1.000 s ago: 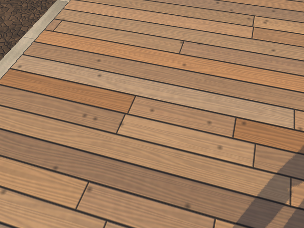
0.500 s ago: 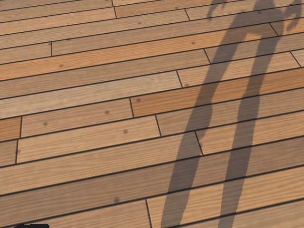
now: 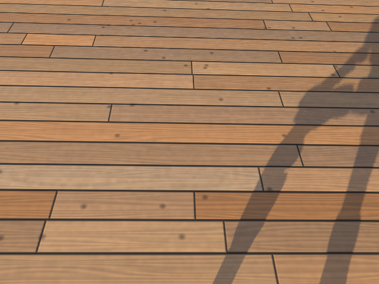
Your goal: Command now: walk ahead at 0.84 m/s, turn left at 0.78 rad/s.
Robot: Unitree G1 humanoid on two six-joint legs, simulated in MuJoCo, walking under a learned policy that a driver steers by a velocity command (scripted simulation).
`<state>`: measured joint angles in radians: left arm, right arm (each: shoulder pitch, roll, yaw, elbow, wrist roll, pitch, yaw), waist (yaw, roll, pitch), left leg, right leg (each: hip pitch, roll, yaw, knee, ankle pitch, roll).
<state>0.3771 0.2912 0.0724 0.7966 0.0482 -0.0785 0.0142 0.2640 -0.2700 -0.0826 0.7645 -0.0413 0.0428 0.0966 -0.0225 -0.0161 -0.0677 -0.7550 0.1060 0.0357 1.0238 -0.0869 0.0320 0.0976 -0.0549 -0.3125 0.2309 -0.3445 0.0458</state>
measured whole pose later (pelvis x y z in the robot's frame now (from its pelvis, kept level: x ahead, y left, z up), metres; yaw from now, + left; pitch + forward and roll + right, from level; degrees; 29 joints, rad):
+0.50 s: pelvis +0.40 +0.15 -0.01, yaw +15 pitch +1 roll +0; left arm 0.10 0.28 0.00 0.71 0.01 -0.04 -0.06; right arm 0.43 -0.27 -0.03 0.85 -0.01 -0.11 0.01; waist -0.03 -0.02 0.04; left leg 0.26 -0.14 0.01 0.06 -0.34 0.13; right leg -0.82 -0.08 -0.11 0.72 0.09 -0.07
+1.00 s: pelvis +0.90 +0.26 -0.01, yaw -8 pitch +3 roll +1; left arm 0.49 0.30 0.08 0.89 0.00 -0.07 -0.01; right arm -0.09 -0.24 0.07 0.56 -0.04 -0.09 0.01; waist 0.17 0.00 0.02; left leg -0.61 0.05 -0.08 0.49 0.02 -0.02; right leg 0.10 0.14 0.30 0.35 -0.43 -0.15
